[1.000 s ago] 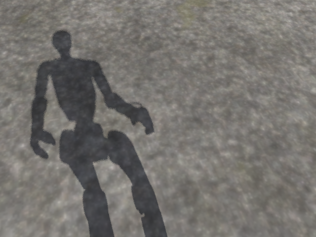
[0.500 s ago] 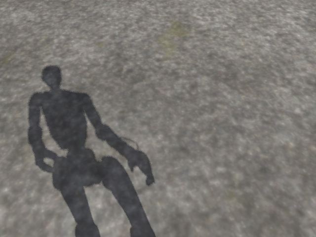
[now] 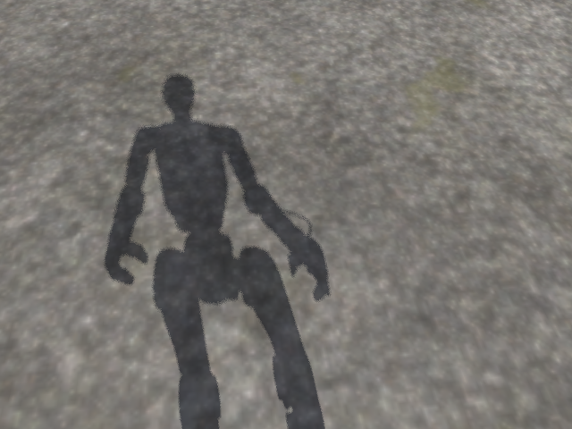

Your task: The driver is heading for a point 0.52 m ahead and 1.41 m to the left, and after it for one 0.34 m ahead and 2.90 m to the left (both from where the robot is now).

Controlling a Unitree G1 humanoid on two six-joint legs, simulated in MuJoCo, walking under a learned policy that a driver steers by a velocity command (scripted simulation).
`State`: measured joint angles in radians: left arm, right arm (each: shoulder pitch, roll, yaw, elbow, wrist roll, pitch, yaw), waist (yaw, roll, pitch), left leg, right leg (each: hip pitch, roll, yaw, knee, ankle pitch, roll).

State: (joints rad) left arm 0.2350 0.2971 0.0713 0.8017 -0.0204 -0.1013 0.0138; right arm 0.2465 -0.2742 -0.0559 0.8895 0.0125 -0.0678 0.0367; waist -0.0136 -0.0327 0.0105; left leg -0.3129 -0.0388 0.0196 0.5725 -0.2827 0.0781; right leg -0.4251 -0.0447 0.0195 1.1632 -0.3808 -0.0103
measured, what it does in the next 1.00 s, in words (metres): walks ahead, turning left: right foot, then left foot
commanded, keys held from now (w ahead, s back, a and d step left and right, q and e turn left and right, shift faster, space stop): w+q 1.00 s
